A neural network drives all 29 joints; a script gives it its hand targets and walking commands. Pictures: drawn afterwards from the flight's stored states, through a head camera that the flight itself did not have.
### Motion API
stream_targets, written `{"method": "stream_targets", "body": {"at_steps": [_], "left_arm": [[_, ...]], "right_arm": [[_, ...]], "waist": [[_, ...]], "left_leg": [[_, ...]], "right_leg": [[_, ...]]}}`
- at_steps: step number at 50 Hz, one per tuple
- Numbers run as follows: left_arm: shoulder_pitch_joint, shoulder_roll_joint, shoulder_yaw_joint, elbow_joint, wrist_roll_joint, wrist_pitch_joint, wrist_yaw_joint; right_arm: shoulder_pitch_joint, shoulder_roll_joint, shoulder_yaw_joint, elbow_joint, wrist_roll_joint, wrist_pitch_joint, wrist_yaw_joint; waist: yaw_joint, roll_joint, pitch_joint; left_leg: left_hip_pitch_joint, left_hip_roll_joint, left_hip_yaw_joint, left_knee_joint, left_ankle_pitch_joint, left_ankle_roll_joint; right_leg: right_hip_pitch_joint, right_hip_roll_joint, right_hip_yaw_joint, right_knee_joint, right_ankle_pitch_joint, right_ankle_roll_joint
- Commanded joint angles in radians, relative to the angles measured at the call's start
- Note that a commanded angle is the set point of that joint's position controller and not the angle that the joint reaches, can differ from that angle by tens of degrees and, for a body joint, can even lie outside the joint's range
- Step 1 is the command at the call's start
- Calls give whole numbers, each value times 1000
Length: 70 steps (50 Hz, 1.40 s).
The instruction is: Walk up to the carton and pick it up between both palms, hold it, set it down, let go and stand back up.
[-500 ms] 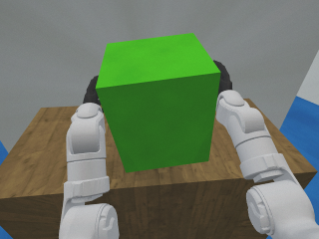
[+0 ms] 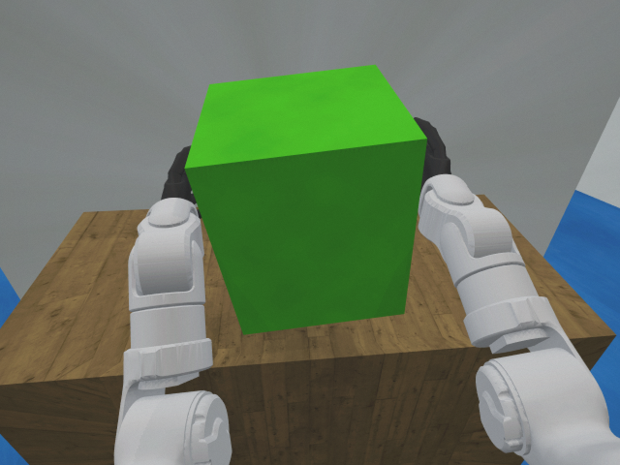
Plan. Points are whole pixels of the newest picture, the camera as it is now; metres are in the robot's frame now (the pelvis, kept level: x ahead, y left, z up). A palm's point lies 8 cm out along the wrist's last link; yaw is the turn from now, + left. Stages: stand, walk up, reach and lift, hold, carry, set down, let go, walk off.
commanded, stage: hold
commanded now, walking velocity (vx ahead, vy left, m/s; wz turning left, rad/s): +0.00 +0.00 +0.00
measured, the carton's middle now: (308, 201) +0.38 +0.01 +0.23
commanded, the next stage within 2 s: none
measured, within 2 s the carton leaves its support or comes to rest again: neither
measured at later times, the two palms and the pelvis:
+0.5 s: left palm (180, 207) +0.36 +0.16 +0.24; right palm (430, 180) +0.37 -0.14 +0.26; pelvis +0.00 +0.00 +0.00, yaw +0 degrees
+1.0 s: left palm (179, 206) +0.36 +0.16 +0.24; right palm (428, 181) +0.37 -0.14 +0.26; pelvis +0.00 +0.01 +0.00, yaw +0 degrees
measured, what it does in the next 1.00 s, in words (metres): stands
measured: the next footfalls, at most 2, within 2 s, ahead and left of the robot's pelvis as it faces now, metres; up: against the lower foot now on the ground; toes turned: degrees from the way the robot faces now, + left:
none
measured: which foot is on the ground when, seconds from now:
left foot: down 0.00-1.00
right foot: down 0.00-1.00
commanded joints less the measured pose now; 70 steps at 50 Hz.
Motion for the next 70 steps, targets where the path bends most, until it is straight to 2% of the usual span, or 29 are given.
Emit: {"method": "stream_targets", "body": {"at_steps": [1, 9, 19, 54, 70], "left_arm": [[-818, -483, -426, -124, -192, -92, -143], [-840, -485, -420, -99, -194, -101, -142], [-844, -486, -420, -94, -196, -106, -137], [-818, -501, -458, -156, -207, -97, -128], [-827, -493, -442, -124, -202, -97, -128]], "right_arm": [[-766, 623, 292, -259, 113, -25, 124], [-782, 631, 277, -238, 106, -29, 127], [-781, 624, 274, -226, 112, -31, 128], [-763, 607, 301, -279, 135, -28, 129], [-775, 608, 287, -259, 125, -27, 132]], "waist": [[-2, 54, -344], [-5, 55, -343], [-9, 61, -351], [-14, 69, -378], [-8, 61, -361]], "left_leg": [[109, -12, -28, -52, 142, -29], [97, -12, -28, -55, 116, -25], [108, -12, -30, -48, 142, -31], [144, -10, -37, -27, 230, -47], [124, -9, -33, -41, 180, -39]], "right_leg": [[-4, 29, 21, -46, 142, 75], [-13, 26, 23, -47, 119, 75], [-11, 30, 21, -45, 136, 74], [-9, 40, 13, -37, 191, 66], [-20, 39, 13, -43, 143, 66]]}}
